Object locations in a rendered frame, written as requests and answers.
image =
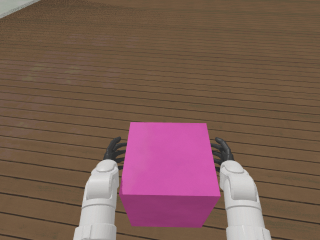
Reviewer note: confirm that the right robot forearm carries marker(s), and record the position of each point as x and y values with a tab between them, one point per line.
242	204

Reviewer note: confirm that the robot left hand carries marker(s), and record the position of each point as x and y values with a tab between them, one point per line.
111	152

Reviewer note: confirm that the carton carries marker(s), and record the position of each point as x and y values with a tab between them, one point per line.
169	177

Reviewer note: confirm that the left robot forearm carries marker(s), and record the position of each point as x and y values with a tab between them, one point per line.
97	220

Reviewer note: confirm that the robot right hand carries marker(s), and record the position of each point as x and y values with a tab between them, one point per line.
224	154

